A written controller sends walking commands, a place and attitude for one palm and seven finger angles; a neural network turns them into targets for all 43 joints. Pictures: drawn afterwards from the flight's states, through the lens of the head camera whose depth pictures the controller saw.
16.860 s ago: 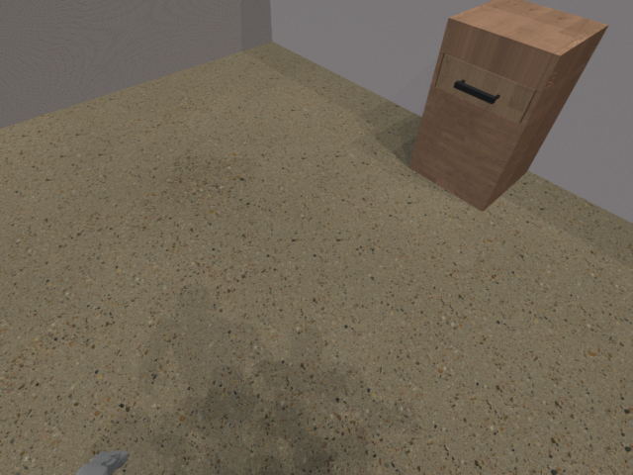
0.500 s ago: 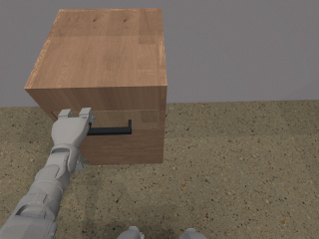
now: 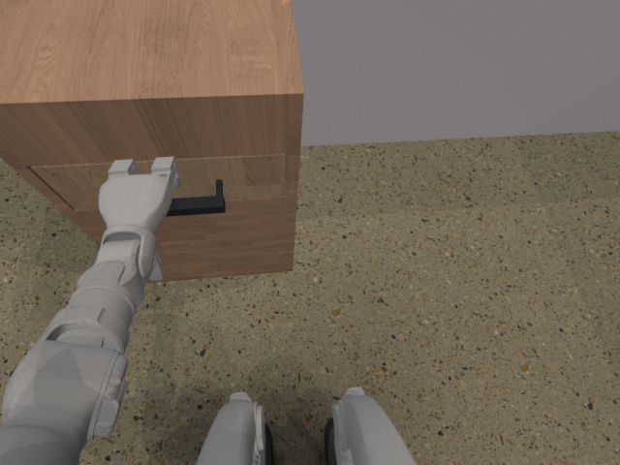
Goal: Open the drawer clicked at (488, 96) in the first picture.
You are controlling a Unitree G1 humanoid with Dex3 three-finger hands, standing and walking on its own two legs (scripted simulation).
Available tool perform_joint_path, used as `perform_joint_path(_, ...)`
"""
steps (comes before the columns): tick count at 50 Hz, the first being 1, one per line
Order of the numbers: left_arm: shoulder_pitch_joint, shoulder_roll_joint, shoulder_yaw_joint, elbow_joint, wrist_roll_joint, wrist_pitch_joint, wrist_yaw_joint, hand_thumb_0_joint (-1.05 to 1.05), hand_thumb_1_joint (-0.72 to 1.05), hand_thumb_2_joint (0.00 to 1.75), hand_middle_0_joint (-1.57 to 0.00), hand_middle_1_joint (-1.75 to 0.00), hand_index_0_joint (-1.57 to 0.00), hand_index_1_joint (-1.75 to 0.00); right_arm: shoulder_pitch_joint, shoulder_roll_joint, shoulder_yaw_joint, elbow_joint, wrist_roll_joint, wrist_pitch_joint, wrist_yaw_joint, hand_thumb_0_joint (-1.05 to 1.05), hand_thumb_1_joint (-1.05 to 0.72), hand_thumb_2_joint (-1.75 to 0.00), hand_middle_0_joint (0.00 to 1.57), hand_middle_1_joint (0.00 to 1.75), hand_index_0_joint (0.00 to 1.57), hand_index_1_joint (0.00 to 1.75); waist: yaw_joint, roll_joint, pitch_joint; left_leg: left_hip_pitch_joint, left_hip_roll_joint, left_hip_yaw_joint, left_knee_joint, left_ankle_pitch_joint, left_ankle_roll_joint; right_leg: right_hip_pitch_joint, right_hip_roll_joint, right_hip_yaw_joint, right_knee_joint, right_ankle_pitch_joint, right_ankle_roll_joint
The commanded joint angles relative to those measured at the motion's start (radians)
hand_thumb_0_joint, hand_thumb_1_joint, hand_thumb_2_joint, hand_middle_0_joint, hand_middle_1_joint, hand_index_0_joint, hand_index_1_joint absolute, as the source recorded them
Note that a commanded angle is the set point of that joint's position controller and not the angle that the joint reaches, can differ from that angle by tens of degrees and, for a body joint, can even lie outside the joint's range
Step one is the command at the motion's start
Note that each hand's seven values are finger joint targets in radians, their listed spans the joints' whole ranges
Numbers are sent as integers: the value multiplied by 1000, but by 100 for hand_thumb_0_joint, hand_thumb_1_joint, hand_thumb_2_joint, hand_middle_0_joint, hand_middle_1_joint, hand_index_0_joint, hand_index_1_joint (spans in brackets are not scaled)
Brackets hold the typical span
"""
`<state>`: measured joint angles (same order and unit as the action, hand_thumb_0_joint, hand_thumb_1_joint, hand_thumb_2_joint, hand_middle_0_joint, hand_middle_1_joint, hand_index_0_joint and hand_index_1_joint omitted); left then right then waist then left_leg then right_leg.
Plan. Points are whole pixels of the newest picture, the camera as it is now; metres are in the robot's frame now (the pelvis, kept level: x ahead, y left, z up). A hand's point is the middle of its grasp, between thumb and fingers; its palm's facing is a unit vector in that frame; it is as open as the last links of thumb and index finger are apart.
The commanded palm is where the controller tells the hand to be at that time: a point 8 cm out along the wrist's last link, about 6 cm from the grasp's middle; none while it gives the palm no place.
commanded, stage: move the hooked fingers above the handle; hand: left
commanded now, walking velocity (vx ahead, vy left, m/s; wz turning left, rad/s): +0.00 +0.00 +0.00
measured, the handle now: (173, 197) +0.54 +0.21 -0.14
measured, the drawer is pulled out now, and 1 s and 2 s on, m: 0.00 0.00 0.00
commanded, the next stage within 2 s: none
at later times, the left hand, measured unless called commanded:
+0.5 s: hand (146, 211) +0.47 +0.22 -0.06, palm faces -0.14 -0.01 -0.99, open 13.8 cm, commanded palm +0.47 +0.19 -0.02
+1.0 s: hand (126, 220) +0.46 +0.25 -0.07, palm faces -0.18 +0.00 -0.98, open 13.8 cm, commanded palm +0.47 +0.20 -0.02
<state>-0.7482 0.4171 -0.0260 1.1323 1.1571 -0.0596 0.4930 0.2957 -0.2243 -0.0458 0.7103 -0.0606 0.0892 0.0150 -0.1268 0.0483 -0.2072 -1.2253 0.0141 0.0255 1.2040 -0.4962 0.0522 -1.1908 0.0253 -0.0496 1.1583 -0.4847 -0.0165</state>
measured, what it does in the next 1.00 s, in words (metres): stands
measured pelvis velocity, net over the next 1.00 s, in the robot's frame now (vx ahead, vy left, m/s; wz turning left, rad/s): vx -0.01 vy -0.01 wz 0.01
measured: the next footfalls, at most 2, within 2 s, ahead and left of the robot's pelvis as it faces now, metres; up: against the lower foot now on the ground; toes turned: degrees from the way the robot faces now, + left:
none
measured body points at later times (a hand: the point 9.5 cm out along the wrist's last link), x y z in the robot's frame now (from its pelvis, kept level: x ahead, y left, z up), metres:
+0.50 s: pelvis -0.01 -0.01 -0.01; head +0.15 +0.00 +0.41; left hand +0.47 +0.21 -0.01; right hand +0.04 -0.27 -0.15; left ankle +0.02 +0.09 -0.63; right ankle +0.02 -0.12 -0.63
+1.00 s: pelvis -0.01 -0.01 -0.01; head +0.16 +0.00 +0.41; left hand +0.46 +0.24 -0.01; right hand +0.04 -0.26 -0.15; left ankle +0.02 +0.09 -0.63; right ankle +0.02 -0.12 -0.63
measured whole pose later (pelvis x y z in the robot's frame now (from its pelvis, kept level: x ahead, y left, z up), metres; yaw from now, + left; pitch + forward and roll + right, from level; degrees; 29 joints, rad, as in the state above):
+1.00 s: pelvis -0.01 -0.01 -0.01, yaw +1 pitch +31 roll -3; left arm -0.79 0.50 -0.07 1.08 1.05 0.01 0.39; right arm 0.27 -0.21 -0.02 0.72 -0.04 0.05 0.00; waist -0.10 0.06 -0.19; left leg -1.30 0.02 0.00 1.26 -0.50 0.04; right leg -1.26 0.03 -0.08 1.21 -0.50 -0.03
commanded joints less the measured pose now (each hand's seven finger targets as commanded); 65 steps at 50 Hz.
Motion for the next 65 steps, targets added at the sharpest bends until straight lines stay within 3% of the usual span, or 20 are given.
perform_joint_path(1, -444, 226, 66, -208, 37, -74, 57, 0, -50, 30, -30, -120, -30, -120, 129, -183, -58, -41, -18, -20, -18, 0, -90, -90, 20, 30, 20, 30, -42, 114, -486, 391, 6, -96, -40, 336, -7, 37, 30, 4, -57, 187, -38)
perform_joint_path(4, -446, 260, 107, -156, 60, -52, 111, 0, -50, 30, -30, -120, -30, -120, 130, -185, -51, -39, -27, -15, -7, 0, -90, -90, 20, 30, 20, 30, -39, 137, -464, 325, 11, -100, 0, 344, -12, -24, 29, -6, -6, 178, -39)
perform_joint_path(8, -371, 374, 220, -230, 41, 20, 157, 0, -50, 30, -30, -120, -30, -120, 132, -194, -50, -79, -23, 4, 13, 0, -90, -90, 20, 30, 20, 30, 37, 186, -665, 404, 10, -85, 1, 486, -24, 118, 26, -2, 26, 313, -36)
perform_joint_path(12, -401, 357, 170, -232, 13, 106, 143, 0, -50, 30, -30, -120, -30, -120, 118, -188, -43, -83, 0, 8, 11, 0, -90, -90, 20, 30, 20, 30, 1, 83, -643, 349, 3, -74, -28, 394, -6, 211, 25, 6, -28, 318, -19)
perform_joint_path(16, -487, 345, 107, -282, -26, 95, 62, 0, -50, 30, -30, -120, -30, -120, 128, -193, -43, -74, 15, -20, -14, 0, -90, -90, 20, 30, 20, 30, -47, 39, -643, 328, -1, -59, -44, 265, 12, 258, 24, 26, -88, 248, -6)
perform_joint_path(22, -491, 112, -88, -209, -50, -11, -62, 0, -50, 30, -30, -120, -30, -120, 141, -173, -44, -31, 13, -60, -30, 0, -90, -90, 20, 30, 20, 30, -112, 82, -418, 341, 2, -71, -51, 161, 13, 65, 24, 16, -126, 112, -19)
perform_joint_path(27, -404, 164, -5, -139, -20, -59, -43, 0, -50, 30, -30, -120, -30, -120, 142, -172, -40, -45, 2, -44, -23, 0, -90, -90, 20, 30, 20, 30, -61, 102, -377, 288, 0, -76, -21, 236, 5, 13, 30, 2, -70, 145, -40)
perform_joint_path(29, -399, 244, 68, -143, 4, -59, 2, 0, -50, 30, -30, -120, -30, -120, 138, -177, -35, -63, -3, -31, -19, 0, -90, -90, 20, 30, 20, 30, -35, 117, -401, 263, -1, -69, -1, 276, 2, 17, 31, 3, -40, 173, -42)
perform_joint_path(32, -381, 406, 204, -195, 28, -29, 85, 0, -50, 30, -30, -120, -30, -120, 110, -180, -24, -93, -14, -13, -15, 0, -90, -90, 20, 30, 20, 30, 16, 105, -507, 201, -6, -44, 32, 331, 8, 122, 29, 21, 5, 263, -36)
perform_joint_path(39, -379, 466, 225, -280, 13, 97, 166, 0, -50, 30, -30, -120, -30, -120, 90, -179, -26, -117, 8, -8, -10, 0, -90, -90, 20, 30, 20, 30, 30, 78, -683, 249, -11, -27, -2, 356, 6, 324, 19, 42, -24, 373, -12)
perform_joint_path(41, -400, 440, 193, -284, -24, 109, 122, 0, -50, 30, -30, -120, -30, -120, 106, -180, -30, -102, 17, -18, -16, 0, -90, -90, 20, 30, 20, 30, 4, 55, -701, 268, -11, -26, -15, 334, 11, 365, 18, 45, -55, 379, -2)
perform_joint_path(44, -414, 297, 70, -282, -71, 84, 13, 0, -50, 30, -30, -120, -30, -120, 135, -187, -42, -71, 23, -39, -23, 0, -90, -90, 20, 30, 20, 30, -51, 40, -682, 334, -5, -43, -29, 306, 13, 316, 22, 36, -89, 341, 0)
perform_joint_path(47, -467, 49, -139, -275, -102, 27, -95, 0, -50, 30, -30, -120, -30, -120, 149, -173, -52, -34, 22, -55, -28, 0, -90, -90, 20, 30, 20, 30, -128, 40, -523, 404, 4, -72, -44, 258, 15, 150, 23, 19, -129, 233, -4)
perform_joint_path(48, -483, 42, -151, -266, -102, -4, -119, 0, -50, 30, -30, -120, -30, -120, 155, -175, -54, -17, 18, -59, -32, 0, -90, -90, 20, 30, 20, 30, -142, 28, -455, 398, 10, -83, -43, 222, 13, 90, 23, 10, -130, 182, -5)
perform_joint_path(51, -469, 97, -114, -233, -79, -84, -148, 0, -50, 30, -30, -120, -30, -120, 151, -175, -46, -9, 11, -55, -40, 0, -90, -90, 20, 30, 20, 30, -120, 54, -358, 317, 3, -84, -25, 174, 13, 20, 27, 8, -104, 124, -27)
perform_joint_path(55, -439, 295, 87, -258, -7, -158, -46, 0, -50, 30, -30, -120, -30, -120, 142, -176, -36, -42, -8, -30, -39, 0, -90, -90, 20, 30, 20, 30, -32, 158, -435, 302, 0, -84, 18, 324, 2, -18, 33, -1, -15, 187, -49)
perform_joint_path(57, -360, 411, 218, -248, 17, -132, 41, 0, -50, 30, -30, -120, -30, -120, 118, -176, -26, -62, -20, -8, -28, 0, -90, -90, 20, 30, 20, 30, 29, 179, -459, 270, 2, -79, 34, 402, -6, 7, 32, -4, 30, 233, -52)
perform_joint_path(59, -292, 432, 251, -244, 32, -66, 129, 0, -50, 30, -30, -120, -30, -120, 91, -169, -19, -112, -20, 14, -15, 0, -90, -90, 20, 30, 20, 30, 56, 156, -493, 235, -4, -60, 40, 435, -8, 80, 29, 3, 46, 295, -45)
perform_joint_path(62, -369, 414, 216, -274, 51, 32, 237, 0, -50, 30, -30, -120, -30, -120, 60, -170, -22, -134, -8, 8, -7, 0, -90, -90, 20, 30, 20, 30, 29, 72, -555, 220, -5, -56, 27, 394, -4, 159, 22, 9, 33, 314, -30)
perform_joint_path(65, -488, 465, 212, -308, 24, 112, 220, 0, -50, 30, -30, -120, -30, -120, 81, -193, -28, -113, 8, -3, -7, 0, -90, -90, 20, 30, 20, 30, 7, 126, -708, 339, 4, -76, -6, 374, -10, 194, 18, 4, 7, 293, -15)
